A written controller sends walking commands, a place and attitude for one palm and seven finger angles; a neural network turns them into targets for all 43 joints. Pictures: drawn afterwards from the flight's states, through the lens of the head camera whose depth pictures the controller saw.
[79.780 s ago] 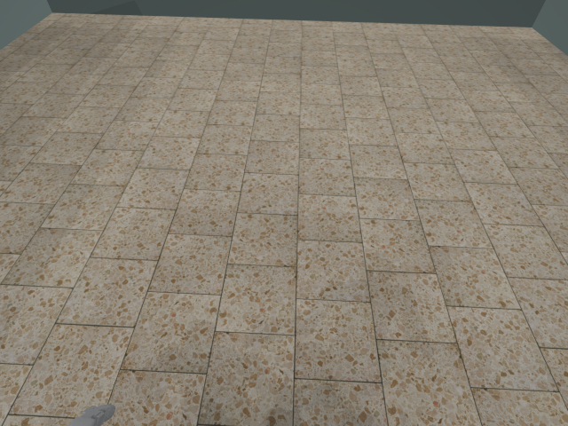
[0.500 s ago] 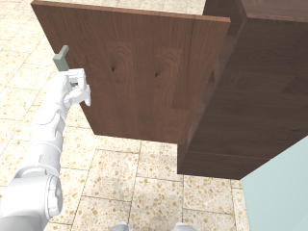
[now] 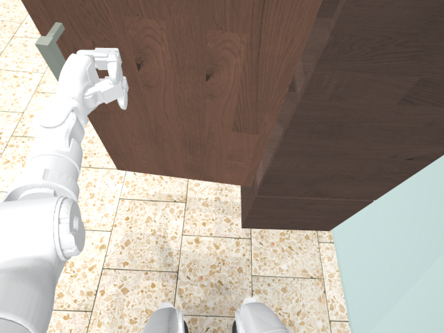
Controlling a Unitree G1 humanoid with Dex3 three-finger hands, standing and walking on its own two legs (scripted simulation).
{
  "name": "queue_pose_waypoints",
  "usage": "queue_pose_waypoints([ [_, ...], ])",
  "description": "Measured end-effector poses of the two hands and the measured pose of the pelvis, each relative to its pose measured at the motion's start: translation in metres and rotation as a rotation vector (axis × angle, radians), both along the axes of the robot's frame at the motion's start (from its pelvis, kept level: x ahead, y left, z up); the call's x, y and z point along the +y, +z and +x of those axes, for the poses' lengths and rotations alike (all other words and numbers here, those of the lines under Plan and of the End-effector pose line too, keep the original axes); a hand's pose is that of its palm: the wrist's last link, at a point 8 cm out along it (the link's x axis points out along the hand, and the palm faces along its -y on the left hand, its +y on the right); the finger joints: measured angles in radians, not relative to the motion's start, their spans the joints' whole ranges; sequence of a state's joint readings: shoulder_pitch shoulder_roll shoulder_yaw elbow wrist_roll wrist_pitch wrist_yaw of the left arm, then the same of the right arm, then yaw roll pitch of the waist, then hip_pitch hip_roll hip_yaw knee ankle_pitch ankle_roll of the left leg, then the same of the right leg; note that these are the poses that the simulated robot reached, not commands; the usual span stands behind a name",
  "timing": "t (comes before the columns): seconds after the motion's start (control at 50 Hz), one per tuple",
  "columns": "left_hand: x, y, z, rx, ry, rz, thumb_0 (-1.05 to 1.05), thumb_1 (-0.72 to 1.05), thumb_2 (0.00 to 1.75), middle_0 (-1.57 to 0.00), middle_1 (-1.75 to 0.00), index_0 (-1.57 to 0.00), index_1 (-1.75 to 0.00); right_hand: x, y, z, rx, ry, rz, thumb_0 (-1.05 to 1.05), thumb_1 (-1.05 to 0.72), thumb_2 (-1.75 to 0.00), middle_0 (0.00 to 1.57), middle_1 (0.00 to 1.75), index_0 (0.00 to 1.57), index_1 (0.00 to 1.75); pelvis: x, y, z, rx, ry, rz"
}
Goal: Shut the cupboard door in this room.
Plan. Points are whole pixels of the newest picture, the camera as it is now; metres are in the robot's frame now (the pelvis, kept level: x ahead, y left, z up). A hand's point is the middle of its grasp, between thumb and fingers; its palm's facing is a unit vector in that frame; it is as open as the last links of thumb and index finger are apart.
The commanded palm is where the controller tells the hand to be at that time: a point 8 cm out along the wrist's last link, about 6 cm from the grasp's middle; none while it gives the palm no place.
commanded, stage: push the door shut along its arc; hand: left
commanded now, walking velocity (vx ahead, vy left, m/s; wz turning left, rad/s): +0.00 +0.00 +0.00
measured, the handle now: (70, 71) +0.57 +0.21 +0.11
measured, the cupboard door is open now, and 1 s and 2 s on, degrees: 85 69 69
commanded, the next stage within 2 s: pull the fist back off the door in 0.66 s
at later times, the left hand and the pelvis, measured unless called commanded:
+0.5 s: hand (136, 68) +0.55 +0.09 +0.12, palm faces -0.36 -0.93 -0.01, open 3.3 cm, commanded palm +0.57 +0.13 +0.11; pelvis +0.00 -0.01 -0.01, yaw -1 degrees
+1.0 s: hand (146, 56) +0.60 +0.08 +0.11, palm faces +0.10 -0.99 -0.02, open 3.2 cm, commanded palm +0.56 +0.10 +0.11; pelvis +0.01 +0.00 -0.02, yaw -1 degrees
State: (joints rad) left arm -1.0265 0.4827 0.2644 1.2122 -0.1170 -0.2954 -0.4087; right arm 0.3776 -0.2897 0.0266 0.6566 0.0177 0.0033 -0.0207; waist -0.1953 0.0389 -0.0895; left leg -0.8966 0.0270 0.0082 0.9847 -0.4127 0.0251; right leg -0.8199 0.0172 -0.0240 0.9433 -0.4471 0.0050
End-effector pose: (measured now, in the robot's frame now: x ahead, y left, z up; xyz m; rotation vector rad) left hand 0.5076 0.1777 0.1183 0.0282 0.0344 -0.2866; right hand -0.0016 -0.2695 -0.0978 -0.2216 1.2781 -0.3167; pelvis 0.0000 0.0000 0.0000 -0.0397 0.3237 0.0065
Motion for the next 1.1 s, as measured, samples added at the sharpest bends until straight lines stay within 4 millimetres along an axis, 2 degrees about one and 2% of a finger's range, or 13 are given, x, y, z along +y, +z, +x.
queue_pose_waypoints([
  [0.08, -0.012, 0.0, 0.012, 0.014, -0.018, -0.009, 0.02, 0.9, 0.9, -1.3, -1.5, -1.3, -1.5, -0.001, -0.002, -0.014, 0.033, -0.021, -0.003, 0.01, -0.9, -0.9, 0.2, 0.3, 0.2, 0.3, -0.001, -0.003, 0.0, 0.018, -0.005, -0.001],
  [0.3, -0.02, 0.002, 0.033, 0.024, -0.033, 0.005, 0.03, 0.91, 0.92, -1.3, -1.49, -1.3, -1.5, 0.001, -0.006, -0.038, 0.102, -0.056, 0.003, 0.01, -0.9, -0.9, 0.2, 0.3, 0.2, 0.3, -0.006, -0.009, 0.0, 0.053, -0.012, -0.005],
  [0.62, -0.033, 0.004, 0.056, 0.027, -0.097, -0.002, 0.04, 0.96, 0.96, -1.3, -1.49, -1.3, -1.5, -0.007, -0.011, -0.035, 0.113, -0.031, -0.048, 0.01, -0.9, -0.9, 0.2, 0.3, 0.2, 0.3, -0.007, -0.02, -0.001, 0.101, -0.001, -0.022],
  [0.78, -0.044, 0.003, 0.069, 0.019, -0.12, 0.0, 0.04, 0.98, 0.97, -1.3, -1.49, -1.3, -1.5, -0.002, -0.017, -0.04, 0.132, -0.039, -0.05, 0.01, -0.9, -0.9, 0.2, 0.3, 0.2, 0.3, -0.004, -0.029, -0.001, 0.129, -0.003, -0.028],
  [0.88, -0.041, -0.006, 0.077, 0.063, 0.17, -0.149, 0.04, 0.91, 0.93, -1.3, -1.49, -1.3, -1.5, 0.013, -0.019, -0.044, 0.141, -0.026, 0.014, 0.01, -0.9, -0.9, 0.2, 0.3, 0.2, 0.3, -0.003, -0.029, 0.002, 0.153, -0.006, -0.03],
  [0.96, -0.041, -0.011, 0.071, 0.011, 0.37, -0.074, 0.03, 0.9, 0.92, -1.3, -1.49, -1.3, -1.5, 0.028, -0.02, -0.048, 0.161, -0.004, 0.094, 0.01, -0.9, -0.9, 0.2, 0.3, 0.2, 0.3, -0.003, -0.026, 0.006, 0.159, -0.009, -0.024],
  [1.04, -0.053, -0.011, 0.06, -0.061, 0.369, 0.034, 0.03, 0.9, 0.91, -1.29, -1.5, -1.3, -1.5, 0.039, -0.02, -0.052, 0.186, -0.02, 0.159, 0.01, -0.9, -0.9, 0.2, 0.3, 0.2, 0.3, -0.004, -0.021, 0.01, 0.136, -0.011, -0.018],
  [1.1, -0.064, -0.015, 0.052, -0.013, 0.326, 0.027, 0.02, 0.9, 0.9, -1.29, -1.5, -1.3, -1.5, 0.041, -0.016, -0.052, 0.192, -0.046, 0.174, 0.01, -0.9, -0.9, 0.2, 0.3, 0.2, 0.3, -0.006, -0.013, 0.013, 0.11, -0.012, -0.014],
])
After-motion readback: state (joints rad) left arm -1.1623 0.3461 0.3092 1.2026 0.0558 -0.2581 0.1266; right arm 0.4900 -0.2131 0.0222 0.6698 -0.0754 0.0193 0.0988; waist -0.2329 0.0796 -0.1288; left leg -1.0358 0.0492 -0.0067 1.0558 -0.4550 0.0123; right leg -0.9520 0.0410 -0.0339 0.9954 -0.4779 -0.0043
